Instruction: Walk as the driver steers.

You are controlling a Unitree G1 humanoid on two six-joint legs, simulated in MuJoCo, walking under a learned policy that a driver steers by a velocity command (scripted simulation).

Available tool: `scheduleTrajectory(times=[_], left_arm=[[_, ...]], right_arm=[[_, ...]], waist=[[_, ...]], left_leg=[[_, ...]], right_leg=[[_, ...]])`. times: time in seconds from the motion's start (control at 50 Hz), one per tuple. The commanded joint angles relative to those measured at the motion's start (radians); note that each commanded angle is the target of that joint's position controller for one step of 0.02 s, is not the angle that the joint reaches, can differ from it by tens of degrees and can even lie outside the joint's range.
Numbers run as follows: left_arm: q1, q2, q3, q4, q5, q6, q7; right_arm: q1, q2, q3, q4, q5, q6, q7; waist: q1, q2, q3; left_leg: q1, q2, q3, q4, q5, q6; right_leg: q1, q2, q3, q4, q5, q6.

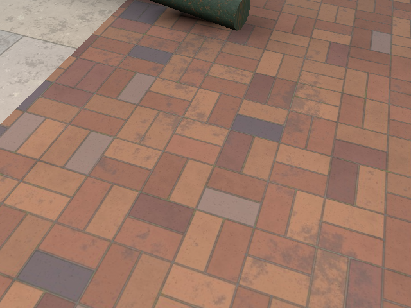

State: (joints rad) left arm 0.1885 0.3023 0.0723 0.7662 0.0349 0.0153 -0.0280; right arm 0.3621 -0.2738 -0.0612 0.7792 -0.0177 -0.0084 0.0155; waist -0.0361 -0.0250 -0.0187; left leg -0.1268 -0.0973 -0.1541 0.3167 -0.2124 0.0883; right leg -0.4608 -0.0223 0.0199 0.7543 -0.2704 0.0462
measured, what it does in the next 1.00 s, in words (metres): walks ahead: right foot, then left foot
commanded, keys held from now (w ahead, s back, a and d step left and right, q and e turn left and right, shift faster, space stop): w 0.54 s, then e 0.46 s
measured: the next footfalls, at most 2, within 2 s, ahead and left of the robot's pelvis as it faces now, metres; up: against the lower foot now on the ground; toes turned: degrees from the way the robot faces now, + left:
right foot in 0.14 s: +0.14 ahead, -0.13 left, +0.00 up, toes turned +3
left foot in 0.60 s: +0.44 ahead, +0.09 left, +0.00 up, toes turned +6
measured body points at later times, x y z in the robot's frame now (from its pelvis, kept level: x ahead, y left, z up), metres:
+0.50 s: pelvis +0.21 -0.02 -0.01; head +0.25 -0.03 +0.44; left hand +0.15 +0.23 -0.14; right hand +0.42 -0.24 -0.12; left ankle +0.35 +0.10 -0.71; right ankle +0.10 -0.13 -0.75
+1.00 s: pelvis +0.38 +0.03 -0.01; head +0.42 +0.03 +0.44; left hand +0.51 +0.27 -0.14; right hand +0.42 -0.24 -0.14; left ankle +0.40 +0.09 -0.75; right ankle +0.44 -0.11 -0.70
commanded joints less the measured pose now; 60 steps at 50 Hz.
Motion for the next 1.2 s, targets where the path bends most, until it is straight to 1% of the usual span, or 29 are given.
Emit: scheduleTrajectory(times=[0.02, 0.06, 0.12, 0.14, 0.16, 0.18, 0.2, 0.22, 0.26, 0.36, 0.44, 0.48, 0.54, 0.58, 0.6, 0.62, 0.64, 0.66, 0.68, 0.72, 0.8, 0.9, 0.96, 1.08, 1.12, 1.14, 1.16, 1.18, 1.2], left_arm=[[-0.135, 0.054, 0.000, -0.107, -0.004, -0.035, -0.001], [-0.119, 0.054, -0.003, -0.111, -0.010, -0.045, 0.001], [0.062, 0.057, 0.000, -0.059, -0.006, -0.071, 0.021], [0.177, 0.113, 0.012, -0.041, 0.006, -0.085, 0.034], [0.266, 0.244, 0.039, -0.028, 0.016, -0.086, 0.041], [0.271, 0.235, 0.045, -0.002, 0.004, -0.077, 0.034], [0.205, 0.159, 0.026, -0.018, -0.006, -0.076, 0.026], [0.152, 0.109, 0.014, -0.027, -0.012, -0.080, 0.020], [0.125, 0.065, -0.002, -0.021, -0.011, -0.093, 0.022], [0.230, 0.057, -0.005, 0.047, -0.031, -0.116, 0.013], [0.261, 0.061, -0.008, 0.083, -0.028, -0.113, 0.013], [0.273, 0.082, -0.004, 0.097, -0.026, -0.112, 0.015], [0.268, 0.101, -0.003, 0.117, -0.026, -0.106, 0.021], [0.263, 0.100, -0.007, 0.133, -0.030, -0.096, 0.026], [0.264, 0.087, -0.013, 0.125, -0.041, -0.097, 0.028], [0.303, 0.001, -0.036, 0.081, -0.060, -0.097, 0.028], [0.420, 0.016, -0.023, 0.110, -0.074, -0.080, 0.045], [0.352, 0.075, -0.005, 0.121, -0.046, -0.064, 0.055], [0.288, 0.045, -0.011, 0.110, -0.041, -0.060, 0.051], [0.248, 0.027, -0.005, 0.110, -0.018, -0.036, 0.036], [0.260, -0.003, 0.002, 0.105, -0.014, 0.006, 0.017], [0.116, -0.009, -0.001, 0.040, -0.002, 0.031, 0.004], [0.044, -0.022, -0.010, 0.002, -0.001, 0.037, -0.007], [-0.023, -0.001, -0.004, -0.066, -0.009, 0.041, -0.009], [-0.005, -0.003, -0.003, -0.079, -0.013, 0.027, -0.006], [0.034, 0.013, 0.002, -0.071, -0.007, 0.012, 0.000], [0.097, 0.120, 0.028, -0.064, 0.008, -0.003, 0.015], [0.137, 0.237, 0.061, -0.065, -0.015, 0.001, 0.020], [0.198, 0.197, 0.060, -0.043, -0.035, 0.007, 0.024]], right_arm=[[0.037, -0.171, -0.043, -0.039, -0.004, -0.025, -0.003], [0.028, -0.172, -0.041, -0.037, -0.006, -0.033, -0.001], [-0.025, -0.149, -0.031, -0.040, 0.003, -0.041, -0.005], [-0.049, -0.095, -0.014, -0.055, 0.007, -0.051, -0.006], [-0.058, -0.034, 0.002, -0.094, 0.020, -0.060, -0.005], [-0.040, -0.114, -0.014, -0.085, -0.006, -0.053, -0.009], [-0.040, -0.122, -0.017, -0.062, -0.013, -0.049, -0.002], [-0.050, -0.110, -0.013, -0.049, -0.014, -0.050, 0.011], [-0.068, -0.098, -0.009, -0.039, -0.024, -0.044, 0.028], [-0.200, -0.063, 0.011, -0.072, -0.031, -0.034, 0.039], [-0.358, -0.022, 0.038, -0.121, -0.020, -0.035, 0.047], [-0.392, -0.031, 0.040, -0.130, -0.015, -0.034, 0.046], [-0.359, -0.058, 0.031, -0.119, -0.017, -0.036, 0.030], [-0.158, -0.080, 0.017, -0.049, -0.030, -0.053, 0.010], [-0.023, -0.116, 0.005, -0.011, -0.049, -0.070, -0.004], [0.089, -0.206, -0.012, -0.008, -0.071, -0.076, -0.019], [0.079, -0.239, -0.028, -0.003, -0.024, -0.060, -0.014], [-0.001, -0.167, -0.015, -0.020, 0.008, -0.054, -0.010], [-0.086, -0.095, 0.007, -0.027, 0.009, -0.059, -0.013], [-0.132, -0.038, 0.026, -0.019, 0.007, -0.063, -0.024], [-0.142, -0.071, 0.015, -0.017, 0.004, -0.075, -0.034], [-0.126, -0.064, 0.014, -0.004, 0.001, -0.053, -0.052], [-0.102, -0.084, 0.006, 0.006, -0.002, -0.040, -0.052], [-0.073, -0.132, -0.019, 0.011, -0.007, 0.000, -0.042], [-0.078, -0.146, -0.028, 0.014, -0.003, 0.013, -0.045], [-0.057, -0.145, -0.032, 0.024, -0.005, 0.019, -0.045], [-0.035, -0.102, -0.022, 0.001, -0.008, 0.023, -0.040], [-0.101, -0.044, -0.004, -0.070, 0.001, 0.033, -0.042], [-0.146, -0.084, -0.011, -0.061, -0.012, 0.049, -0.042]], waist=[[-0.038, 0.147, 0.063], [-0.025, 0.143, 0.068], [0.088, 0.076, 0.048], [0.146, -0.030, -0.001], [0.163, -0.262, -0.047], [0.122, -0.198, 0.022], [0.080, -0.079, 0.095], [0.057, -0.039, 0.120], [0.039, -0.071, 0.097], [0.060, -0.066, 0.072], [0.088, -0.079, 0.091], [0.090, -0.082, 0.097], [0.055, -0.072, 0.086], [-0.034, -0.042, -0.014], [-0.085, -0.022, -0.103], [-0.090, 0.156, -0.263], [-0.038, 0.276, -0.395], [-0.017, 0.118, -0.281], [0.009, 0.104, -0.135], [0.048, 0.109, -0.019], [0.093, 0.115, -0.041], [0.072, 0.129, 0.000], [0.045, 0.127, 0.003], [0.005, 0.142, 0.002], [0.024, 0.117, -0.006], [0.049, 0.053, -0.029], [0.058, -0.155, -0.072], [0.085, -0.306, -0.057], [0.117, -0.113, -0.074]], left_leg=[[0.033, 0.260, -0.282, -0.109, -0.196, 0.171], [-0.032, 0.260, -0.291, -0.093, -0.185, 0.157], [-0.229, 0.189, -0.248, 0.043, -0.111, 0.093], [-0.319, 0.116, -0.156, 0.236, -0.112, 0.049], [-0.509, -0.032, 0.019, 0.527, -0.265, 0.006], [-0.595, -0.015, 0.012, 0.688, -0.329, 0.011], [-0.608, 0.033, -0.015, 0.755, -0.253, 0.020], [-0.590, 0.065, 0.000, 0.749, -0.179, 0.013], [-0.556, 0.109, 0.059, 0.721, -0.081, -0.013], [-0.619, 0.150, 0.157, 0.676, 0.024, -0.067], [-0.528, 0.142, 0.215, 0.423, 0.125, -0.075], [-0.451, 0.127, 0.230, 0.327, 0.143, -0.057], [-0.345, 0.097, 0.234, 0.256, 0.110, -0.011], [-0.097, 0.040, 0.239, 0.153, 0.149, 0.025], [0.137, 0.125, 0.170, 0.142, 0.243, 0.047], [0.406, 0.444, -0.146, 0.172, 0.495, 0.103], [0.440, 0.599, -0.397, 0.123, 0.761, 0.214], [0.311, 0.529, -0.252, 0.116, 0.769, 0.192], [0.183, 0.482, -0.117, 0.080, 0.781, 0.165], [0.015, 0.398, 0.029, 0.004, 0.727, 0.097], [-0.073, 0.378, 0.167, -0.038, 0.748, 0.103], [-0.057, 0.365, 0.257, -0.054, 0.550, 0.111], [-0.041, 0.382, 0.288, -0.033, 0.493, 0.117], [0.023, 0.446, 0.275, 0.067, 0.412, 0.110], [0.019, 0.439, 0.295, 0.154, 0.364, 0.066], [-0.021, 0.405, 0.327, 0.255, 0.291, 0.010], [-0.174, 0.309, 0.392, 0.508, 0.075, -0.056], [-0.438, 0.096, 0.343, 0.687, -0.473, -0.117], [-0.466, 0.126, 0.198, 0.825, -0.458, -0.128]], right_leg=[[-0.091, 0.005, -0.014, -0.103, -0.018, -0.014], [0.017, 0.014, -0.025, -0.160, -0.020, -0.038], [0.389, 0.036, -0.033, -0.326, 0.039, -0.069], [0.540, -0.100, 0.127, -0.410, -0.092, -0.096], [0.655, -0.320, 0.532, -0.577, -0.421, -0.184], [0.562, -0.387, 0.707, -0.610, -0.525, -0.244], [0.495, -0.347, 0.619, -0.597, -0.512, -0.245], [0.445, -0.292, 0.499, -0.599, -0.396, -0.228], [0.429, -0.210, 0.329, -0.616, -0.145, -0.201], [0.478, -0.169, 0.152, -0.607, 0.362, -0.233], [0.435, -0.134, 0.059, -0.608, 0.482, -0.219], [0.430, -0.153, 0.053, -0.605, 0.510, -0.212], [0.483, -0.195, 0.045, -0.528, 0.711, -0.195], [0.483, -0.148, 0.024, -0.257, 0.946, -0.155], [0.347, -0.108, 0.015, -0.061, 0.770, -0.134], [0.114, -0.008, -0.045, 0.270, 0.218, -0.100], [0.013, 0.112, 0.005, 0.519, -0.305, -0.094], [-0.009, 0.047, 0.071, 0.548, -0.247, -0.101], [-0.039, 0.016, 0.050, 0.515, -0.207, -0.097], [-0.008, -0.029, 0.037, 0.416, -0.145, -0.082], [0.035, -0.005, -0.003, 0.420, -0.055, -0.055], [-0.052, -0.034, -0.034, 0.251, 0.059, -0.040], [-0.013, -0.033, -0.066, 0.119, 0.066, -0.049], [0.048, -0.006, -0.117, -0.038, -0.117, -0.088], [0.128, 0.009, -0.122, -0.187, -0.075, -0.109], [0.226, 0.007, -0.077, -0.317, 0.061, -0.125], [0.373, -0.170, 0.174, -0.407, 0.308, -0.174], [0.422, -0.390, 0.500, -0.432, 0.661, -0.364], [0.453, -0.368, 0.412, -0.407, 0.678, -0.410]])
Velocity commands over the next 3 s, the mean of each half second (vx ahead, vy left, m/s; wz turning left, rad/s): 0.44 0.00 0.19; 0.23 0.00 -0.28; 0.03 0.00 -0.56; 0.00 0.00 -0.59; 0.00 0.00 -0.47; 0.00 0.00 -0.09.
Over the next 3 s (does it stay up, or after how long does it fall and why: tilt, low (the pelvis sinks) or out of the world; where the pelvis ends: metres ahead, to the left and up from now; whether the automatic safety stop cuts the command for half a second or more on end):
stays up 0.41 0.03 0.00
